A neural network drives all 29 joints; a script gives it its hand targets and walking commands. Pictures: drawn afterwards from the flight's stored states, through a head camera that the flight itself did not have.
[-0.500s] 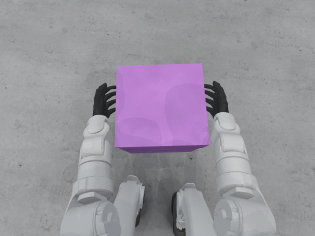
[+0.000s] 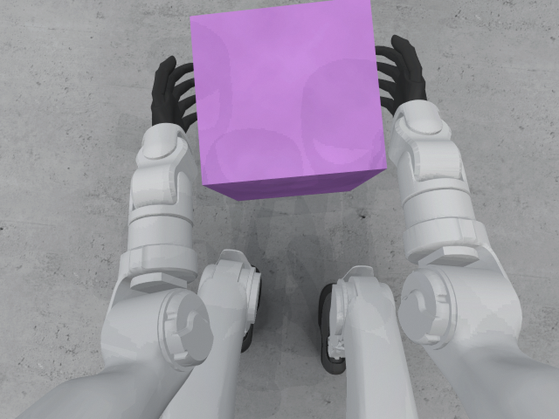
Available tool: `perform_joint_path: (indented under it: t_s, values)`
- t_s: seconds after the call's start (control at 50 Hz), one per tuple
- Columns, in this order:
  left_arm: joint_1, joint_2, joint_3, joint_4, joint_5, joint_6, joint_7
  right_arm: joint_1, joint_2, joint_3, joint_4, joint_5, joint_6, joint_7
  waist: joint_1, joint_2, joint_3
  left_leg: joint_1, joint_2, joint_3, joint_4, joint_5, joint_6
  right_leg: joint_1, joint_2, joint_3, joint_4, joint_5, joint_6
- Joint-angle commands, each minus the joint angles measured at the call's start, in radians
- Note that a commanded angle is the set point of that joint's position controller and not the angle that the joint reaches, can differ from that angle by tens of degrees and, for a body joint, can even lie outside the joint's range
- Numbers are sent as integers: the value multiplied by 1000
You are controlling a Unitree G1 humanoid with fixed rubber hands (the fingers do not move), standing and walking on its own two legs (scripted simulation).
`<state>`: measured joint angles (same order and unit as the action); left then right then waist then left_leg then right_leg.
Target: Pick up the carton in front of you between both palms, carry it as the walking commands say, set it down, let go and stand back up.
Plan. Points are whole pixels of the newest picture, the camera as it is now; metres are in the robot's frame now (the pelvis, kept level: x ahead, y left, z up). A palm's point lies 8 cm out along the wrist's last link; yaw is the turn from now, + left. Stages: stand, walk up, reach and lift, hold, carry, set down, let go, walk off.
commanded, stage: set down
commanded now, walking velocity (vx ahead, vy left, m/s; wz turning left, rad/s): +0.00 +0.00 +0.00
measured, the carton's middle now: (287, 123) +0.51 +0.04 -0.18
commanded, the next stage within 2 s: none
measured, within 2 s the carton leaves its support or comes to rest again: rests again in 1.14 s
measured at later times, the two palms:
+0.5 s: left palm (192, 129) +0.50 +0.21 -0.25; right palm (366, 110) +0.57 -0.09 -0.26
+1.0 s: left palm (193, 131) +0.51 +0.21 -0.27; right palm (362, 114) +0.57 -0.09 -0.28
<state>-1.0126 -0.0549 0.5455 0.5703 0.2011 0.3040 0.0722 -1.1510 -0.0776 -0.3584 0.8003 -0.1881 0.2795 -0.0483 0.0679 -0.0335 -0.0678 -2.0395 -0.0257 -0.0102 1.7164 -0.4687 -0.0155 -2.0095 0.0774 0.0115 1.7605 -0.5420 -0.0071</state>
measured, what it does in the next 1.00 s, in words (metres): lowers itself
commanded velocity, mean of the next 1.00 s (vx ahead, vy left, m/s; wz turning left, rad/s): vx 0.00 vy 0.00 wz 0.00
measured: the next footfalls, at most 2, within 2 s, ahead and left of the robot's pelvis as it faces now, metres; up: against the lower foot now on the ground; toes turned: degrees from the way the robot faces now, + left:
none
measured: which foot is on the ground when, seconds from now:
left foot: down 0.00-1.00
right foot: down 0.00-1.00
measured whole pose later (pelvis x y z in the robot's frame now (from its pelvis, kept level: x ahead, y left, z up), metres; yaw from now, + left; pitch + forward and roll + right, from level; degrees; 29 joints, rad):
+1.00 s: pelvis -0.01 -0.01 -0.13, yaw +1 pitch +39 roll +3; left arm -1.36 0.16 0.48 0.89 0.03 0.23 0.05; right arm -1.54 -0.29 -0.15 1.11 -0.06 0.23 -0.07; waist 0.13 0.01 0.30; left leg -2.28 -0.04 0.01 2.15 -0.55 -0.04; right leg -2.27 0.09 0.01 2.22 -0.63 -0.02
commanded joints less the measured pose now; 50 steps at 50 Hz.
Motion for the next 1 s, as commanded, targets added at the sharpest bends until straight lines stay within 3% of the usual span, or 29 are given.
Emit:
perform_joint_path:
  t_s: [0.0, 0.16, 0.4, 0.52, 0.62, 0.78, 0.98]
  values:
    - [-703, -819, -527, 29, -112, -10, -209, -585, 894, 406, 22, 102, -16, 206, 38, -27, -1049, 638, -123, 69, -71, 260, -33, 432, 111, -28, -137, 201, 16]
    - [-809, -756, -492, 42, -124, -19, -211, -677, 829, 394, 66, 117, -19, 214, 50, -41, -1010, 565, -113, 79, 33, 261, -32, 345, 102, -36, -28, 193, 9]
    - [-959, -641, -544, 20, -232, -56, -217, -818, 744, 504, 76, 227, -49, 204, 93, -70, -1016, 522, -86, 100, 210, 335, -28, 378, 79, -30, 152, 274, 6]
    - [-917, -710, -539, 99, -302, -61, -237, -876, 723, 536, 41, 257, -79, 190, 68, -120, -998, 465, -83, 91, 281, 417, -30, 427, 68, -27, 216, 371, -1]
    - [-900, -729, -551, 113, -326, -59, -255, -826, 755, 534, 51, 254, -81, 188, 51, -109, -980, 414, -86, 93, 312, 437, -35, 437, 66, -21, 246, 422, -9]
    - [-906, -687, -508, 137, -311, -79, -246, -846, 724, 512, 85, 263, -99, 192, 75, -101, -852, 330, -82, 94, 328, 374, -31, 354, 64, -7, 262, 350, -16]
    - [-865, -635, -379, 260, -243, -73, -261, -788, 623, 411, 228, 184, -89, 209, 56, -120, -570, 214, -79, 80, 325, 207, -21, 208, 53, -6, 253, 168, -26]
